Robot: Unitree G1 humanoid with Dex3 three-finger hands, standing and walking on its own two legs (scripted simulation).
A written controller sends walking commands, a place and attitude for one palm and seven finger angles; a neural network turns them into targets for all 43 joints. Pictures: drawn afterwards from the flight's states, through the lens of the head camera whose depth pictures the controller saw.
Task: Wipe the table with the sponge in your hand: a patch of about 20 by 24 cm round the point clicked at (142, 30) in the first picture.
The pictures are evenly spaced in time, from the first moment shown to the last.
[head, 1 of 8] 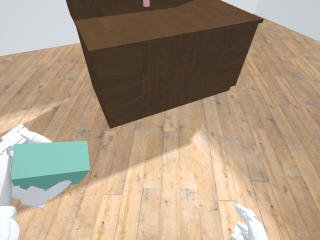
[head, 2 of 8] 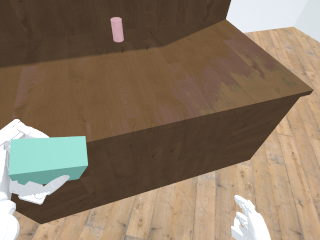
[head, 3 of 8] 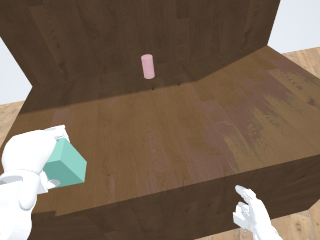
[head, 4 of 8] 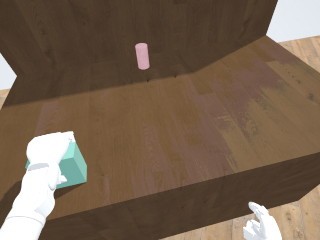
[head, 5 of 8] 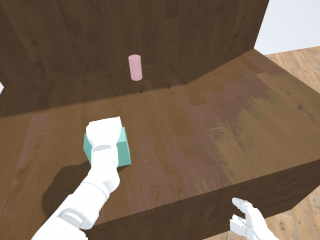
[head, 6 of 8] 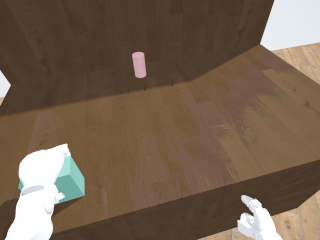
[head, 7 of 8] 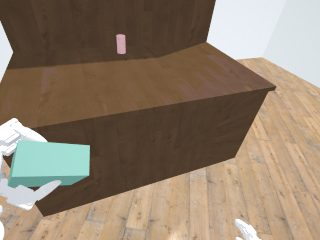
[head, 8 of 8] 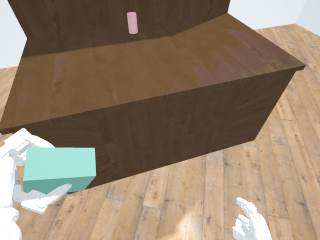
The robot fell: no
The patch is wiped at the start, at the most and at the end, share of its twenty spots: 0.00 1.00 1.00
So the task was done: yes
